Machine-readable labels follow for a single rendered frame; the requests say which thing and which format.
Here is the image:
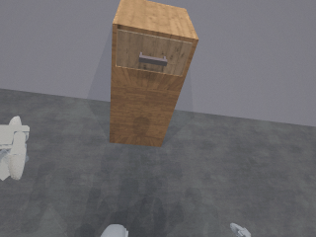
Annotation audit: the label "robot right hand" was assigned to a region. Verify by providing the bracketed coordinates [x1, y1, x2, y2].
[230, 223, 251, 237]

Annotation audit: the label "cabinet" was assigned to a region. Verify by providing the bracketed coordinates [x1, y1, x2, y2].
[110, 0, 198, 147]

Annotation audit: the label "handle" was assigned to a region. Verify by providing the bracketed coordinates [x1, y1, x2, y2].
[138, 52, 168, 66]

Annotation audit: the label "left robot thigh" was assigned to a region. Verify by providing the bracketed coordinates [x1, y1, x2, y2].
[101, 224, 128, 237]

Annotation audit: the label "drawer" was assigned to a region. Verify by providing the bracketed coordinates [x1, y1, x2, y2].
[117, 29, 192, 76]

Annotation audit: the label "robot left hand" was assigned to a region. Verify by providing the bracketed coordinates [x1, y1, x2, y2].
[0, 116, 30, 181]

